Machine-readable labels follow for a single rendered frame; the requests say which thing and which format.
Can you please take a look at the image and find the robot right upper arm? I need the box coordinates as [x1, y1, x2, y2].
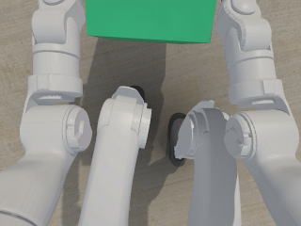
[224, 109, 301, 226]

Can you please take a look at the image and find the robot left upper arm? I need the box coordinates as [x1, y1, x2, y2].
[0, 105, 92, 226]

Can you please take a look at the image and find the robot right foot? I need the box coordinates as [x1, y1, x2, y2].
[168, 112, 186, 167]

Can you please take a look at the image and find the carton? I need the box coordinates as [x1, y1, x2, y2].
[86, 0, 217, 44]

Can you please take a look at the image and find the robot right forearm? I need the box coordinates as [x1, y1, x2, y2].
[214, 0, 299, 145]

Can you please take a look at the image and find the right robot thigh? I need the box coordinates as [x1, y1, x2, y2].
[182, 107, 242, 226]

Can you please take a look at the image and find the robot left forearm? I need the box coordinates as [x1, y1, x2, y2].
[20, 0, 87, 144]

